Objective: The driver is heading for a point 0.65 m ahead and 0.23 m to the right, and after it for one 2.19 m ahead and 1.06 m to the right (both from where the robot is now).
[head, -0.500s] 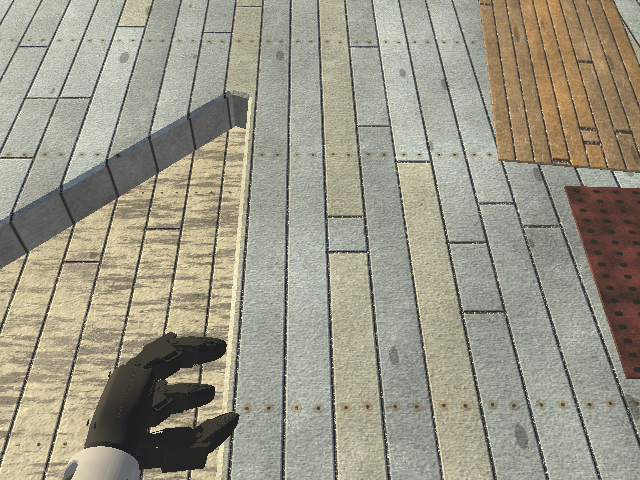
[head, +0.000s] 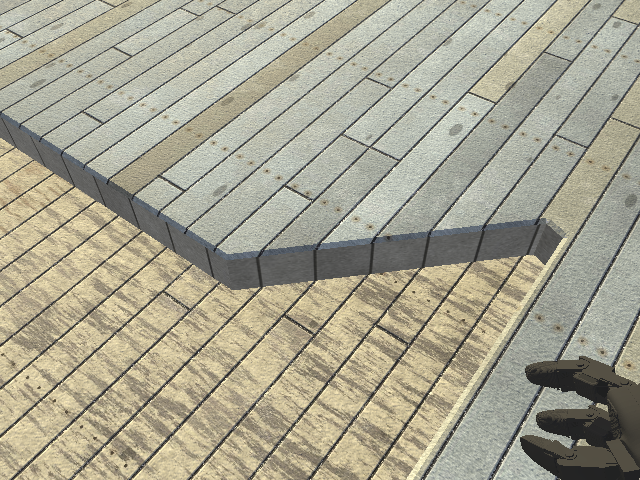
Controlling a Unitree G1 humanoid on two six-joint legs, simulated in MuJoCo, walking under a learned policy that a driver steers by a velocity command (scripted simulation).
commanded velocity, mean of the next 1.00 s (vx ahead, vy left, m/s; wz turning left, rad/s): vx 1.00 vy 0.00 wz -0.71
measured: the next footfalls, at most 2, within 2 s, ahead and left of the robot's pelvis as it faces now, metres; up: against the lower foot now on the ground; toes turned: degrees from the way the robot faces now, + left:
left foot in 0.02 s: +0.15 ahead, +0.04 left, +0.00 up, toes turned +1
right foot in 0.46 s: +0.59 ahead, -0.21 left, +0.00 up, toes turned -23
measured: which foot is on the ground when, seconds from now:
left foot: up 0.00-0.00, down 0.02-0.46, up 0.48-1.00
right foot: down 0.00-0.02, up 0.04-0.44, down 0.46-1.00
